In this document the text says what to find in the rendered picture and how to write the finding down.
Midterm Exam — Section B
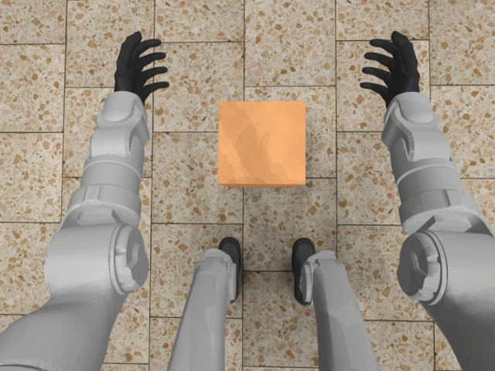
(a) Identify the robot right hand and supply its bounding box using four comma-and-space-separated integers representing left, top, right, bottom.
360, 31, 420, 108

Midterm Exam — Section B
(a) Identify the robot left upper arm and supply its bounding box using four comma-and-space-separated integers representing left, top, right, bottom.
0, 222, 149, 371

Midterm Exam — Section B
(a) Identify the robot left forearm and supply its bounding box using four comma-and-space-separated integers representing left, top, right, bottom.
44, 91, 150, 292

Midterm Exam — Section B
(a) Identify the carton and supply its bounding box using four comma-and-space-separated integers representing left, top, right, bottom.
217, 101, 306, 188

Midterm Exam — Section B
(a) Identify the robot right upper arm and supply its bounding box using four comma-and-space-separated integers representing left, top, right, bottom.
397, 230, 495, 371

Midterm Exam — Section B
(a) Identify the robot right forearm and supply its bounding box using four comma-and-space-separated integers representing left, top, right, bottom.
381, 92, 495, 238

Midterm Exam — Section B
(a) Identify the left robot shin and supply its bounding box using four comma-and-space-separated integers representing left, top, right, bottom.
193, 249, 233, 275

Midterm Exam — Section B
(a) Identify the right robot foot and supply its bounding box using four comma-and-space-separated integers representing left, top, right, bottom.
292, 238, 316, 305

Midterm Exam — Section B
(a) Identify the robot left hand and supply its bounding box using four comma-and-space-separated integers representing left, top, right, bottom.
114, 31, 169, 106

